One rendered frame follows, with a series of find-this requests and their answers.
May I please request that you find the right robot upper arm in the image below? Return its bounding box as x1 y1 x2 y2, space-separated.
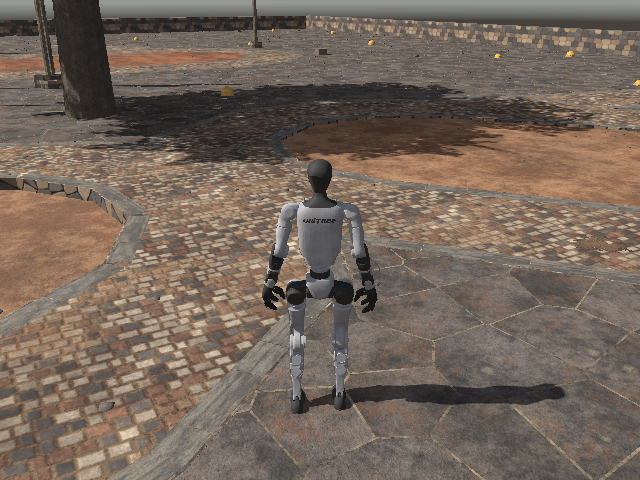
341 202 366 259

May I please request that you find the left robot upper arm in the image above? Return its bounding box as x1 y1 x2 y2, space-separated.
273 202 299 258

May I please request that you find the left robot hand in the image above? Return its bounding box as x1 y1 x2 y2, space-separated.
262 284 285 310

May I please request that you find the robot right shin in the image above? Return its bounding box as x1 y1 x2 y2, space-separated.
334 332 349 397

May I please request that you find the right robot hand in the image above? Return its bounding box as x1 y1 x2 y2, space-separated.
354 287 378 313

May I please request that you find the right robot forearm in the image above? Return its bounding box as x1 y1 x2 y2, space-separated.
356 243 375 290

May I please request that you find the left robot forearm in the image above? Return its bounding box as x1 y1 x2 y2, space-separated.
264 243 284 288

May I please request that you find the humanoid robot head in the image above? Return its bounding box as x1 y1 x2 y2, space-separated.
303 159 337 208

